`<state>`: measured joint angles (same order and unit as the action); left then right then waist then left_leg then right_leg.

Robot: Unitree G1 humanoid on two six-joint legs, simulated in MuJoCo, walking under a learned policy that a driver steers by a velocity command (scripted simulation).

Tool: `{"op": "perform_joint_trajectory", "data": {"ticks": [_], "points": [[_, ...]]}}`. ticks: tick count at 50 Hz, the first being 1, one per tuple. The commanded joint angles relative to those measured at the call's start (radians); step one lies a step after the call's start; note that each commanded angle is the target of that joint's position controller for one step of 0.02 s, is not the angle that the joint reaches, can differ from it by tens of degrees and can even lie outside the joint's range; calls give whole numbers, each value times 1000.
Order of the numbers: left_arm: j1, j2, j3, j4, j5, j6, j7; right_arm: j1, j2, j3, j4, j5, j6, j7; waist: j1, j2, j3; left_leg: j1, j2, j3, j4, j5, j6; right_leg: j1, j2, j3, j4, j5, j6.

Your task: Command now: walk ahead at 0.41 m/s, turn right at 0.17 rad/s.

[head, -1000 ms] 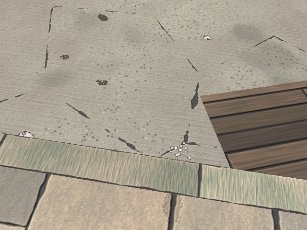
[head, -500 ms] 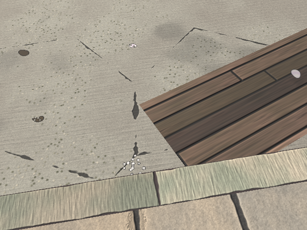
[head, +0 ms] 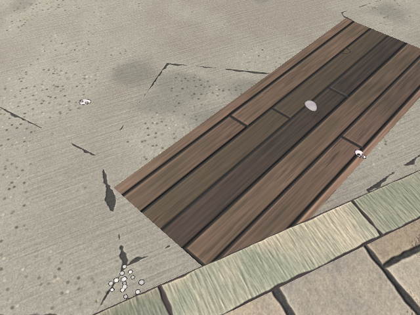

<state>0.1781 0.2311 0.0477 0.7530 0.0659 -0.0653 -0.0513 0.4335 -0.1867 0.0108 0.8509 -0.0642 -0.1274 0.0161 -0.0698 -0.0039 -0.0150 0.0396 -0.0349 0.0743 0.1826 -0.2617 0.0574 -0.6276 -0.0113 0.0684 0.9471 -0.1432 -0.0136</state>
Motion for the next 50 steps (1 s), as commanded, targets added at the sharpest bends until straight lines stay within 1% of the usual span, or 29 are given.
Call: {"op": "perform_joint_trajectory", "data": {"ticks": [1, 4, 7, 10, 11, 12, 13, 14, 15, 16, 17, 19, 21, 24, 27, 29, 31, 33, 35, 36, 37, 38, 39, 40, 42, 43, 46, 48, 50], "points": [[-137, 26, -6, -95, -2, -3, -21, 49, -152, -37, -14, 2, -9, 26, 1, 70, 83, 27, 254, -107, -81, 475, 201, -126, -38, -74, -146, 85, 12], [-204, 31, -15, -123, -3, 8, -28, 91, -151, -36, 26, 2, -2, 49, -3, 88, 104, 34, 277, -98, -65, 548, 204, -83, -31, -101, -268, 97, -31], [-248, 62, -7, -144, -6, 9, -22, 98, -170, -44, 49, -2, 4, 48, 12, 101, 113, 92, 301, -95, -44, 580, 186, -42, -3, -110, -339, 66, -81], [-208, 98, 10, -147, -24, 9, -10, 66, -234, -62, 59, -10, 12, 45, 98, 112, 67, 53, 282, -37, 78, 944, 142, 216, 74, -176, -391, 90, -127], [-107, 134, 24, -119, -35, 2, -2, 66, -251, -69, 59, -17, 12, 48, 134, 100, -1, -20, 241, 6, 217, 1051, 92, 412, 85, -163, -372, 139, -157], [85, 177, 35, -61, -37, -8, 6, 117, -203, -57, 45, -28, 8, 46, 155, 32, -186, -224, 172, 32, 461, 907, 34, 800, 22, -74, -262, 292, -240], [350, 185, 36, 3, -43, -5, 19, 236, -107, -16, 34, -57, -3, 65, 207, -154, -417, -571, 25, 0, 786, 307, -31, 1245, -240, 374, -404, 165, -446], [543, 151, 26, 75, 1, -10, 30, 63, -124, -30, 32, -18, 3, 89, 298, -111, -342, -708, -62, -120, 1090, -252, -19, 1208, -318, 593, -586, 72, -426], [479, 187, 44, 103, 11, -38, 35, -80, -128, -41, -14, 11, -5, 86, 266, -89, -68, -844, 29, -204, 1191, -196, 26, 966, -295, 493, -643, -98, -314], [333, 150, 36, 87, -8, -47, 38, -134, -160, -50, -19, -2, -11, 60, 212, -71, 53, -820, 98, -194, 1145, -131, 44, 733, -272, 389, -691, -132, -288], [244, 72, 6, 78, -22, -46, 39, -128, -147, -45, -30, -31, -7, 39, 144, -55, 26, -726, 131, -190, 1077, -103, 62, 611, -247, 314, -728, -72, -280], [122, -13, -25, 55, -23, -44, 38, -116, -68, -20, -34, -38, 21, 28, 50, -38, 29, -613, 168, -172, 1011, -96, 50, 428, -238, 236, -806, 10, -271], [96, 22, -15, 45, -20, -66, 38, -127, -61, -16, -39, -24, 42, 33, 33, -43, 43, -640, 168, -141, 922, -60, 26, 381, -201, 157, -862, -20, -266], [134, 58, -8, 62, 22, -78, 18, -219, -71, -11, -61, -13, 50, 40, 55, -23, 45, -635, 161, -87, 710, 227, -4, 319, -149, 31, -854, 142, -258], [237, 91, -3, 107, 8, -71, -22, -354, -83, -14, -107, -10, 63, 54, 98, -46, 52, -557, 110, -55, 530, 363, -25, 308, -129, -19, -813, 217, -251], [285, 98, -1, 126, 21, -64, -40, -380, -101, -21, -123, -17, 61, 52, 103, -60, 59, -526, 88, -49, 536, 402, -20, 340, -150, -12, -774, 215, -251], [265, 100, -3, 128, 33, -63, -37, -380, -131, -32, -132, -19, 50, 41, 74, -67, 66, -560, 100, -101, 574, 354, 0, 449, -211, 27, -720, 259, -232], [230, 114, 1, 119, 17, -64, -16, -382, -172, -48, -135, -10, 35, 28, 55, -43, 59, -584, 84, -79, 505, 217, 27, 587, -222, 16, -638, 398, -190], [220, 152, 11, 128, 17, -61, -7, -242, -211, -73, -96, 23, 15, 21, -9, -26, 0, -270, 18, 0, 436, 261, 70, 518, -148, -51, -432, 648, -133], [338, 95, -2, 140, 14, -63, -6, -136, -259, -84, -72, 38, -1, 12, 18, 87, -159, 69, 60, -82, 467, 429, 179, 366, -58, -103, -197, 490, -77], [475, -7, -43, 143, 47, -67, -19, 63, -272, -85, -52, 33, 9, 3, -18, 280, -398, 483, 308, -503, 373, 487, 425, 88, 82, -105, 172, -202, 12], [311, 42, -31, 94, 14, -70, -34, 232, -242, -75, 8, 5, 4, 8, -122, 210, -336, 524, 371, -791, 207, 276, 434, -170, 148, 1, 422, -509, 2], [107, 68, -19, 28, -13, -64, -19, 177, -259, -93, 34, 2, -18, 4, -119, 123, -54, 300, 345, -735, 145, 54, 319, -333, 59, 69, 454, -405, -32], [58, 86, -20, 18, 0, -59, 9, 37, -213, -82, 18, 13, -20, 3, -63, 49, 23, 93, 325, -639, 126, 71, 295, -279, -7, 68, 419, -304, -37], [64, 44, -43, 7, 49, -44, 32, -84, -104, -41, 8, 15, -16, 8, 41, 17, 9, -146, 282, -524, 71, 169, 293, -100, -82, 63, 291, -198, -35], [64, 19, -51, 6, 55, -29, 35, -132, -74, -32, -5, 12, -18, 10, 71, 12, 15, -229, 248, -485, 38, 154, 277, -46, -96, 61, 227, -179, -24], [26, 37, -54, -16, 22, -6, 33, -124, -110, -44, -1, 11, -34, 20, 63, 15, 20, -322, 174, -358, 10, 157, 257, 6, -94, -2, -10, -75, 33], [-22, -6, -75, -39, 26, 7, 14, -85, -140, -51, 14, -11, -25, 45, 53, 31, 32, -479, 122, -287, 62, 201, 227, 153, -78, -51, -79, 128, 25], [-51, 19, -76, -65, 31, 0, 0, -52, -119, -42, 16, -24, -28, 44, 45, 23, 22, -463, 126, -337, 175, 149, 231, 119, -88, 13, -113, 325, 14]]}}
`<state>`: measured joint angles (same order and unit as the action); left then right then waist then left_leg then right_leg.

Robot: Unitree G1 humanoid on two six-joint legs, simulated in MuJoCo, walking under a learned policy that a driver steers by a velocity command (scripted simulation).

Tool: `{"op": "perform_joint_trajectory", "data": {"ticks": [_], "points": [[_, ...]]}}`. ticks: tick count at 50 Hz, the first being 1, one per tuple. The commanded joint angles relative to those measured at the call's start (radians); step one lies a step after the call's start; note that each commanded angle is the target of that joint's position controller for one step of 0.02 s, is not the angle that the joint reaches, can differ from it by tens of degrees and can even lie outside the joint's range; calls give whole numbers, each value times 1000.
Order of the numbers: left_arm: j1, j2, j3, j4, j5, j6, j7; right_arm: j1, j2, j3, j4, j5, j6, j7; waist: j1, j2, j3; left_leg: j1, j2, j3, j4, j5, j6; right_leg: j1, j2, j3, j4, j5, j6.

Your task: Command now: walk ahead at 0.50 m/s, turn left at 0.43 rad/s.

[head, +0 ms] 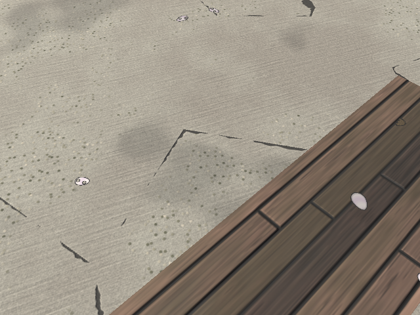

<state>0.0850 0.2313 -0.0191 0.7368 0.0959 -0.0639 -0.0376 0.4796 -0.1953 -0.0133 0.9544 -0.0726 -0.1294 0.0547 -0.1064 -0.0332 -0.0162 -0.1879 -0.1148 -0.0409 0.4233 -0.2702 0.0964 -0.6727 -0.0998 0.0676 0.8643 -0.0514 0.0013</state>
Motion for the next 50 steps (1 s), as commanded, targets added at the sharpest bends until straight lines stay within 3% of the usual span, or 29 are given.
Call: {"op": "perform_joint_trajectory", "data": {"ticks": [1, 3, 5, 7, 10, 11, 12, 13, 14, 15, 16, 18, 19, 21, 23, 26, 28, 32, 34, 35, 36, 37, 38, 39, 40, 41, 42, 45, 50], "points": [[17, 48, -2, -58, 6, -7, -10, -38, -117, -20, -83, -2, -28, -6, 42, 52, 19, -96, 202, -243, -14, 128, 209, 48, 14, 11, -115, 275, 5], [-124, 56, 0, -99, 5, -13, 2, 123, -100, -13, -31, 2, -23, -21, -38, 67, 47, 83, 228, -339, 87, 51, 212, -108, 14, 17, -217, 232, 24], [-191, 25, -22, -104, -3, -8, -2, 171, -102, -10, -18, 11, -3, -16, -83, 47, 87, -5, 181, -319, 159, -100, 184, 2, 26, -24, -447, 351, 31], [-210, 12, -32, -119, -16, -1, -8, 144, -146, -15, -21, -3, 15, 17, -54, 74, 113, -231, 182, -369, 161, -186, 185, 266, 46, -50, -414, 325, 30], [-34, 110, 5, -46, -26, -12, 7, 110, -176, -18, -19, 24, 32, 17, 53, 22, 119, -199, 134, -406, 362, -217, 101, 490, 14, -48, -573, 397, -20], [29, 173, 69, -54, -158, -45, 32, 63, -131, -44, -43, 143, 50, -46, 84, 46, 38, -199, 82, -338, 524, -88, 54, 589, 8, 45, -515, 336, -38], [237, 188, 74, -3, -158, -57, 41, 30, -104, -25, -51, 134, 53, -66, 194, -4, -113, -362, 51, -252, 805, -255, 6, 879, -74, 55, -322, 585, -37], [414, 205, 88, 46, -130, -47, 39, 213, -24, -10, -32, 143, 58, -72, 195, -148, -328, -635, 18, -186, 1169, -563, -55, 1257, -264, 183, -143, 711, -119], [464, 260, 111, 80, -152, -28, 18, 286, -39, -2, -77, 154, 48, -82, 174, -275, -433, -771, 80, -155, 1382, -473, -87, 1296, -387, 476, -269, 346, -234], [457, 261, 130, 118, -156, -18, 15, 169, -54, -7, -121, 172, 49, -93, 189, -238, -346, -917, 128, -83, 1467, -328, -105, 1185, -456, 648, -480, -269, -321], [369, 140, 96, 96, -127, -15, 28, -38, -110, -30, -168, 158, 63, -117, 205, -2, -136, -947, 154, -23, 1486, -201, -105, 971, -390, 578, -618, -459, -276], [183, 69, 63, 92, -102, -33, 31, -134, -96, -37, -231, 117, 93, -122, 118, 22, 29, -845, 212, -58, 1430, -99, -107, 614, -347, 404, -629, -212, -265], [125, 15, 51, 108, -105, -42, 26, -145, -88, -52, -226, 116, 105, -112, 71, -17, 112, -780, 245, -123, 1220, -19, -81, 481, -255, 237, -643, -156, -177], [78, 46, 62, 120, -88, -47, 29, -131, -79, -64, -236, 111, 108, -102, 37, -77, 126, -585, 236, -81, 926, 100, -85, 291, -125, -30, -681, -6, -112], [119, 101, 75, 136, -67, -50, 53, -198, -60, -62, -265, 90, 96, -84, 53, -72, 91, -492, 216, -34, 675, 252, -107, 294, -101, -108, -679, 112, -142], [189, 171, 102, 147, -97, -42, 75, -312, -23, -42, -314, 92, 96, -49, 100, -26, 41, -502, 210, -14, 424, 336, -82, 473, -175, -101, -679, 165, -165], [232, 187, 114, 155, -112, -27, 77, -408, -44, -42, -356, 96, 98, -30, 137, 8, 62, -572, 210, -3, 356, 301, -59, 591, -215, -104, -672, 125, -164], [274, 208, 131, 162, -114, -1, 64, -529, -85, -53, -419, 100, 96, 1, 165, 10, 96, -550, 178, 67, 268, 176, -7, 700, -212, -186, -605, 238, -119], [274, 249, 142, 152, -116, 6, 65, -489, -123, -72, -428, 96, 100, 4, 124, -40, 35, -370, 102, 142, 248, 54, 27, 701, -195, -245, -458, 596, -96], [269, 258, 143, 147, -118, 10, 68, -370, -160, -95, -401, 98, 101, 1, 52, -42, -35, -184, 52, 172, 201, 73, 55, 667, -173, -281, -282, 730, -79], [266, 245, 136, 135, -110, 6, 70, -178, -232, -133, -349, 100, 108, -17, -40, -11, -129, 140, 45, 113, 164, 132, 102, 477, -137, -298, -21, 655, -39], [305, 138, 97, 67, -71, -21, 55, -98, -379, -164, -333, 104, 107, -36, -5, 236, -234, 557, 334, -402, 120, 115, 263, 4, 7, -283, 407, -145, 30], [245, 151, 88, 38, -90, -77, 33, -23, -369, -148, -353, 91, 101, -42, -31, 232, -428, 695, 473, -822, -72, 44, 371, -173, 118, -26, 585, -543, 30], [133, 203, 110, 11, -134, -95, 26, -34, -305, -127, -330, 70, 96, -40, -51, 146, -326, 647, 436, -679, -95, 87, 304, -277, 67, 26, 589, -454, 12], [109, 182, 102, 1, -130, -99, 33, -115, -264, -116, -332, 80, 89, -42, -3, 108, -204, 476, 392, -528, -93, 181, 262, -262, 29, 10, 495, -364, 2], [115, 175, 105, 16, -106, -92, 46, -214, -232, -105, -350, 87, 86, -43, 56, 36, -126, 290, 346, -417, -99, 272, 223, -179, -7, 3, 409, -309, 10], [143, 185, 116, 20, -93, -74, 52, -280, -205, -96, -365, 83, 83, -41, 110, 47, -89, 137, 307, -343, -124, 341, 199, -74, -33, 5, 338, -271, 16], [170, 144, 114, 21, -86, -31, 48, -303, -190, -92, -356, 79, 65, -42, 154, 65, -70, -35, 267, -250, -180, 434, 198, 36, -30, -21, 239, -185, 41], [-24, 91, 90, -29, -86, -36, 44, -203, -198, -96, -284, 89, 60, -64, 83, 95, -21, -49, 215, -142, -194, 397, 139, 62, 12, -35, -134, 126, 43]]}}
Over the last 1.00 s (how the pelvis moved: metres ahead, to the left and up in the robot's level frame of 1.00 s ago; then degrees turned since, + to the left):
0.57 0.01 -0.01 5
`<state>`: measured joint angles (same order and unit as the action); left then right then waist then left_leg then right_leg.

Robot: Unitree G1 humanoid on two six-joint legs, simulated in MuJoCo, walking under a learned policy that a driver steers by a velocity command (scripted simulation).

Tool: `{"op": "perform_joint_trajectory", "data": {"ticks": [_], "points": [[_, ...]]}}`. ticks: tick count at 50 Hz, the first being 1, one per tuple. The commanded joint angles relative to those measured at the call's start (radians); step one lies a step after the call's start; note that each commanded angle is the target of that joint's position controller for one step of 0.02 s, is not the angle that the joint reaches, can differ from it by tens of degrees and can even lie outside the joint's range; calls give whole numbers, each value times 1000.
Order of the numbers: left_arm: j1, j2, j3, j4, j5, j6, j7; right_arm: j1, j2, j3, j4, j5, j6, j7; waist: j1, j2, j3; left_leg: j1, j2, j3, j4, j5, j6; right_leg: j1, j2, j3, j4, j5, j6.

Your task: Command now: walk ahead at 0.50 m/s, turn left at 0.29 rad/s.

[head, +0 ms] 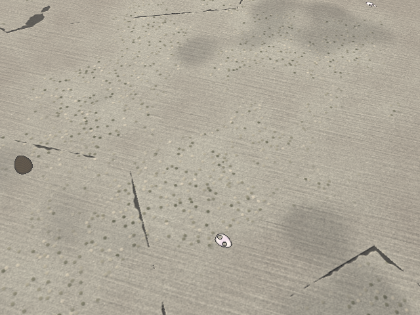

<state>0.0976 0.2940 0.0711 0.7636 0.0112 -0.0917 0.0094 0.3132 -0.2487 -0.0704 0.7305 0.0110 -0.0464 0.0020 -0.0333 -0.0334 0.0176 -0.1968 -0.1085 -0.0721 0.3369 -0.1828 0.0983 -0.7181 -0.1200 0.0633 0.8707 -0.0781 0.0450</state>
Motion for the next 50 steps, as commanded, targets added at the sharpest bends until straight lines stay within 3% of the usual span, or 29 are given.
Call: {"op": "perform_joint_trajectory", "data": {"ticks": [1, 4, 8, 10, 11, 12, 13, 14, 15, 16, 17, 18, 20, 23, 26, 30, 32, 34, 35, 36, 37, 38, 39, 40, 41, 44, 47, 49, 50], "points": [[-70, 25, -2, -63, -7, -10, -9, -18, -148, -39, -49, 7, -23, -12, -6, 102, -45, -37, 210, -111, -110, 257, 128, 128, 45, -33, -203, 209, -7], [-148, 43, -2, -88, -20, -15, -25, 34, -157, -41, -15, 11, -28, -11, -40, 107, -1, 18, 254, -157, -106, 159, 129, 127, 62, -25, -295, 232, -28], [-182, 67, 3, -118, -18, -31, -46, 81, -164, -46, 19, 9, -16, -17, -43, 122, 13, 188, 321, -219, -17, 267, 115, 84, 81, -28, -367, 58, -84], [-92, 85, 14, -98, -17, -39, -47, 60, -173, -47, 19, 10, -9, -19, 14, 135, -34, 204, 298, -198, 80, 500, 88, 240, 124, -74, -412, 2, -122], [36, 116, 31, -62, -10, -41, -45, 39, -158, -40, 11, 8, -8, -17, 76, 118, -122, 159, 244, -155, 222, 613, 64, 447, 121, -72, -415, 51, -157], [219, 176, 46, -35, 2, -41, -39, 19, -124, -22, -16, -7, -11, -16, 152, 40, -271, -12, 179, -104, 494, 430, 27, 746, -37, 102, -380, 109, -231], [316, 231, 64, -1, -3, -33, -43, 168, -49, 1, -10, 8, -27, -10, 112, -235, -409, -405, 19, -39, 857, -188, -58, 1118, -249, 533, -441, -81, -398], [332, 144, 42, 9, -32, -26, -44, 132, -119, -9, 1, 14, -36, -8, 143, -189, -380, -552, 43, -113, 968, -376, -59, 1125, -265, 673, -538, -286, -387], [254, 103, 27, -7, -32, -20, -38, 25, -166, -22, -26, 25, -42, -5, 147, -107, -217, -618, 95, -95, 994, -293, -58, 997, -230, 543, -567, -312, -338], [183, 94, 20, -22, -18, -12, -34, -46, -152, -16, -45, 17, -44, -8, 120, -20, -133, -591, 145, -52, 951, -208, -57, 850, -192, 432, -588, -229, -308], [144, 76, 13, -23, -10, -10, -35, -80, -142, -18, -54, 0, -45, -9, 93, 5, -63, -563, 174, -36, 882, -160, -61, 729, -157, 361, -619, -125, -301], [126, 60, 5, -24, -1, -14, -36, -67, -131, -22, -52, -6, -42, -9, 62, -15, -54, -504, 201, -35, 835, -130, -62, 661, -127, 306, -640, -41, -288], [126, 57, 4, -14, -10, -20, -38, -33, -99, -17, -44, -1, -33, -10, 35, -45, -57, -459, 214, -15, 765, -114, -73, 611, -98, 235, -674, 52, -292], [134, 99, 14, 6, -12, -18, -28, -102, -70, -6, -65, -11, -26, -16, 32, -27, -23, -465, 218, 20, 605, -34, -109, 564, -88, 123, -687, 357, -294], [156, 115, 18, 27, -18, -2, -15, -172, -39, 8, -68, -13, -33, -10, 55, -40, -44, -345, 176, 62, 379, 166, -113, 531, -18, -13, -653, 547, -238], [215, 115, 14, 65, -27, 20, -7, -260, -57, 5, -84, -8, -36, 6, 89, -51, -60, -283, 135, 50, 225, 289, -98, 609, -37, -2, -599, 465, -219], [201, 124, 17, 70, -28, 29, -3, -268, -83, -3, -90, -15, -41, 15, 75, -57, -66, -260, 130, 37, 177, 237, -72, 648, -63, 30, -537, 437, -207], [173, 117, 14, 70, -30, 35, 0, -172, -113, -17, -52, -30, -46, 14, 19, -39, -105, -110, 110, 53, 77, 312, -37, 648, -29, 28, -415, 421, -169], [200, 93, 6, 66, -15, 30, 0, -112, -171, -31, -39, -39, -49, 7, 10, 23, -167, 54, 186, -4, 96, 658, 1, 585, 30, -3, -290, 329, -124], [313, 25, -18, 73, 3, 18, -4, -68, -205, -31, -43, -62, -42, -2, 45, 173, -294, 360, 389, -193, 194, 1023, 137, 360, 103, -31, -69, -43, -64], [368, 9, -35, 100, -8, 23, -9, -32, -124, -10, -28, -48, -26, -1, 15, 277, -415, 442, 510, -333, 176, 1046, 254, 270, 135, -1, 119, -581, -19], [323, 80, -16, 100, -22, 40, -12, -38, -87, 3, -19, -23, -12, 6, 3, 204, -382, 378, 471, -341, 136, 800, 234, 230, 106, 34, 178, -650, -6], [258, 91, -10, 85, -28, 60, -6, -97, -89, 5, -18, -16, -4, 9, 14, 148, -284, 275, 436, -312, 89, 575, 194, 186, 82, 23, 195, -609, 6], [213, 88, -6, 80, -23, 82, 5, -163, -88, 9, -23, -18, 2, 8, 28, 112, -205, 149, 409, -284, 39, 405, 164, 190, 62, 13, 162, -561, 14], [199, 85, -3, 78, -16, 104, 14, -228, -97, 9, -29, -24, 7, 6, 54, 122, -153, 22, 381, -248, -11, 267, 137, 246, 46, 11, 104, -508, 22], [245, 38, -10, 110, -6, 126, 31, -299, -103, 3, -19, -41, 19, -2, 89, 190, -124, -175, 294, -125, -74, 89, 103, 444, 71, -43, -64, -362, 24], [245, 23, -12, 131, 1, 122, 28, -297, -88, 8, 12, -27, 22, -10, 96, 171, -129, -209, 272, -92, -72, -117, 78, 559, 84, -70, -246, -163, -4], [222, 29, -13, 127, 23, 120, 23, -257, -60, 19, 47, -22, 25, -11, 92, 141, -90, -246, 234, -79, -67, -321, 5, 606, 75, -61, -352, -108, -36], [199, 59, -11, 110, 25, 118, 25, -238, -58, 20, 61, -26, 27, -12, 75, 106, -40, -255, 208, -67, -37, -365, -36, 572, 25, -6, -423, -148, -63]]}}
Over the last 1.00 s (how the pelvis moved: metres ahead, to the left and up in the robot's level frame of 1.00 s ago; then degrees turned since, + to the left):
0.52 0.11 -0.10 34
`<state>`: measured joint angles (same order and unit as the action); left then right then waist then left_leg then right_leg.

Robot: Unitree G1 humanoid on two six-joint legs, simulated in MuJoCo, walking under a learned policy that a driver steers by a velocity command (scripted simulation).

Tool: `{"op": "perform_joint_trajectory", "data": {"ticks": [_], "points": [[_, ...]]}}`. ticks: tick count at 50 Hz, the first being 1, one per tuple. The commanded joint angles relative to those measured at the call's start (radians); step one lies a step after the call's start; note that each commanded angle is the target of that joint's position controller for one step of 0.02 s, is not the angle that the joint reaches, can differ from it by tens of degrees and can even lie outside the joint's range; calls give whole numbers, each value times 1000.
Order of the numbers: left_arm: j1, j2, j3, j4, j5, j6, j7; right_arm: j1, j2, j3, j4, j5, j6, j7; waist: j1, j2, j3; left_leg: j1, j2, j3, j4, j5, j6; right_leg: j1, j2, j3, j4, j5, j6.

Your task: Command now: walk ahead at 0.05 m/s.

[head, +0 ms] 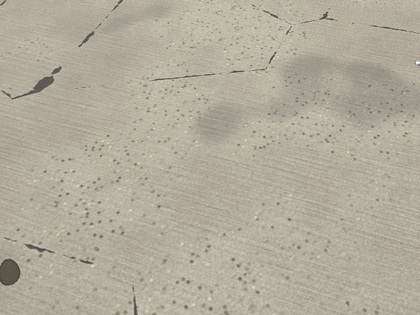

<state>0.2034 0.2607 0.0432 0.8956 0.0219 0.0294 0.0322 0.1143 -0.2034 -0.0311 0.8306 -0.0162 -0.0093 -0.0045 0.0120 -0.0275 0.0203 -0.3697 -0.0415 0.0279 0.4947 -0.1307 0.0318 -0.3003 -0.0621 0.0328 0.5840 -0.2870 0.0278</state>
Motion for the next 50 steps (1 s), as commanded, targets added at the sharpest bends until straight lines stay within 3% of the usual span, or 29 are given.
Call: {"op": "perform_joint_trajectory", "data": {"ticks": [1, 2, 3, 5, 11, 19, 22, 23, 25, 27, 28, 29, 31, 33, 34, 35, 36, 37, 38, 39, 41, 43, 46, 50], "points": [[64, 157, 32, -17, -2, -4, 6, -8, -114, -26, -38, 4, -9, -7, -20, -13, 6, -32, 84, -109, -172, -359, -2, 24, -42, 34, -156, -123, -77], [45, 126, 28, -12, -6, -14, 4, -30, -121, -27, -32, 0, -8, -13, -9, -53, 25, 74, 64, -78, -115, -268, -19, -93, -32, 46, -208, -251, -79], [27, 92, 18, -8, -1, -25, 4, -30, -119, -29, -26, 3, -8, -18, -19, -76, 28, 133, 65, -73, -81, -198, -16, -133, -32, 50, -239, -257, -63], [7, 74, 12, -2, -3, -46, 1, -6, -115, -31, 1, 3, -4, -23, -27, -82, 19, 165, 67, -70, -55, -118, -1, -115, -24, 39, -239, -167, -36], [65, 77, 9, 39, -16, -58, 3, 5, -108, -32, 63, 10, -6, -17, -5, 0, -29, 181, 73, -68, -33, 66, 6, -1, -5, 13, -176, 48, -40], [76, 63, 4, 75, -20, -48, 2, 16, -119, -34, 138, 17, 8, -28, -3, 31, -39, 212, 77, -65, -16, 160, 4, 45, 11, -9, -159, 173, -43], [76, 57, 2, 88, -19, -46, 2, 14, -122, -33, 160, 18, 13, -31, -5, 29, -33, 217, 78, -65, -17, 164, 2, 51, 15, -14, -163, 188, -43], [99, 49, 2, 103, -21, -44, 1, 31, -111, -31, 177, 19, 15, -32, -4, 21, -53, 225, 63, -48, -14, 63, 2, 63, 21, -19, -179, 86, -47], [102, 85, 14, 107, -32, -38, 3, 27, -120, -36, 189, 28, 17, -31, -2, -31, 8, 146, 11, 6, 45, -273, 5, 29, 1, 29, -225, -237, -96], [134, 129, 28, 103, -42, -48, 6, -28, -116, -36, 168, 33, -5, -25, 24, -104, 99, -21, -4, 36, 152, -354, 6, 46, -119, 205, -335, -480, -174], [144, 157, 38, 107, -47, -59, 7, -52, -105, -34, 155, 39, -22, -18, 28, -145, 141, -90, 12, 38, 215, -303, 15, 69, -204, 314, -386, -512, -220], [146, 160, 42, 110, -50, -72, 7, -69, -96, -32, 147, 41, -40, -10, 28, -153, 173, -123, 47, 10, 248, -277, 28, 68, -254, 371, -401, -468, -247], [111, 133, 38, 102, -49, -89, 1, -33, -90, -33, 158, 49, -66, 6, -9, -142, 170, -85, 68, 7, 170, -288, 54, 85, -244, 317, -356, -308, -229], [36, 123, 37, 77, -55, -90, -8, 137, -111, -52, 232, 50, -74, 11, -90, -95, 107, 232, 27, 28, 0, -180, 59, -47, -136, 162, -239, -156, -161], [-7, 96, 28, 53, -50, -96, -11, 252, -170, -73, 263, 42, -75, 8, -135, 27, 59, 381, 115, -133, -82, -185, 89, -146, -48, 46, -10, 19, -109], [-14, 36, 15, 10, -43, -110, -7, 382, -286, -102, 292, 46, -77, 14, -157, 321, -12, 547, 324, -536, -248, -282, 222, -345, 94, -101, 333, -84, -32], [-43, 63, 22, -4, -57, -124, -6, 386, -227, -75, 289, 27, -91, 22, -151, 278, -24, 560, 423, -747, -320, -299, 287, -463, 95, 17, 558, -279, -38], [-31, 76, 28, -2, -77, -134, -15, 307, -170, -54, 268, 24, -103, 21, -102, 181, 30, 534, 420, -656, -296, -277, 264, -534, 36, 65, 658, -226, -69], [-18, 70, 26, 12, -79, -140, -23, 252, -140, -43, 244, 23, -110, 22, -76, 132, 36, 506, 372, -536, -296, -245, 226, -538, -5, 59, 666, -129, -94], [-24, 74, 32, 16, -70, -143, -25, 219, -135, -36, 232, 26, -112, 25, -59, 95, 57, 475, 344, -444, -309, -177, 198, -541, -38, 46, 617, -44, -103], [-35, 76, 42, 16, -53, -136, -32, 224, -101, -19, 231, 20, -102, 23, -44, 104, 49, 421, 284, -299, -333, -9, 157, -462, -67, 18, 515, 50, -93], [-58, 48, 39, 9, -49, -122, -40, 259, -122, -18, 238, 15, -93, 10, -45, 104, 48, 411, 266, -213, -352, 106, 158, -455, -62, -16, 435, 101, -63], [-176, 10, 21, -36, -49, -109, -45, 264, -161, -24, 234, 6, -88, -10, -64, 90, 82, 350, 252, -110, -388, 141, 147, -435, -47, -36, 236, 219, -42], [-285, 12, 7, -83, -55, -103, -65, 305, -175, -29, 242, 13, -92, -16, -87, 98, 114, 324, 263, -5, -427, 143, 133, -348, -12, -70, 72, 335, -67]]}}
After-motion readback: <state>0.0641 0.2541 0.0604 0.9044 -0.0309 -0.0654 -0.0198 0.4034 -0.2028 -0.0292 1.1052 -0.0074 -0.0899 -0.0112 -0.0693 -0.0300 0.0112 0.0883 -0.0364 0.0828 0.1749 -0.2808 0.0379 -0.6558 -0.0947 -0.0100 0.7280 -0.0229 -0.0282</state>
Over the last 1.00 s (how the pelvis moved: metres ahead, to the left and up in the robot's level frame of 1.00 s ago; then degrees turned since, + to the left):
0.42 -0.02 -0.02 1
